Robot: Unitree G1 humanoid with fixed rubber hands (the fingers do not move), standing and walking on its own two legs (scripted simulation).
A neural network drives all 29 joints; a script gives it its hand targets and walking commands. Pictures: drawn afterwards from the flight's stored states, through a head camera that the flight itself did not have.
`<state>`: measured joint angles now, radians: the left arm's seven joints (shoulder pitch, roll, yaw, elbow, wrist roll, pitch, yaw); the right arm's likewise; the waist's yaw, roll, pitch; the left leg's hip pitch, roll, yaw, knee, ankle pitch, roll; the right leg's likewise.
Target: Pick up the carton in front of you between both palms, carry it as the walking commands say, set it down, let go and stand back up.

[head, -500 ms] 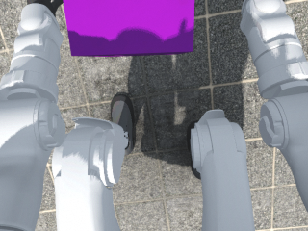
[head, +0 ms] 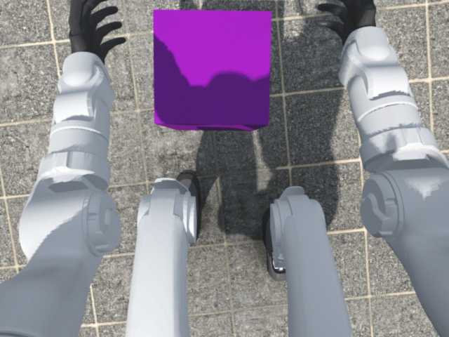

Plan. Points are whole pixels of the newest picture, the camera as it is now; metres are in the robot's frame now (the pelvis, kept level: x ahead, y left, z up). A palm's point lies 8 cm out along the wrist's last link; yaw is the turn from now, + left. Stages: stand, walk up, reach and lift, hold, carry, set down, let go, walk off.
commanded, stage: set down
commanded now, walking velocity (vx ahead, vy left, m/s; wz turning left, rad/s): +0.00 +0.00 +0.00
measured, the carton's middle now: (213, 83) +0.51 +0.08 -0.34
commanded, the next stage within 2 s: let go in 0.54 s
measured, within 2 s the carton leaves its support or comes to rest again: neither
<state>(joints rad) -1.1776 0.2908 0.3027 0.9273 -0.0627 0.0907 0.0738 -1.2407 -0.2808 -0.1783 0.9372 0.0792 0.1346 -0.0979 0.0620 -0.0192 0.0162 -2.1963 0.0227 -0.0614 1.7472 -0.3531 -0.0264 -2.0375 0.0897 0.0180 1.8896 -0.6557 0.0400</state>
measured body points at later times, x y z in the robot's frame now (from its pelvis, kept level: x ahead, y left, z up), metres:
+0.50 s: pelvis +0.03 +0.01 +0.13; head +0.33 +0.04 +0.46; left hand +0.51 +0.26 +0.02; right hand +0.56 -0.14 +0.03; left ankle +0.15 +0.14 -0.43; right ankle +0.07 -0.12 -0.43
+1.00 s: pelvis +0.08 +0.02 +0.25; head +0.29 +0.05 +0.65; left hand +0.39 +0.28 +0.14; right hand +0.45 -0.17 +0.14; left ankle +0.15 +0.14 -0.43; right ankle +0.07 -0.12 -0.43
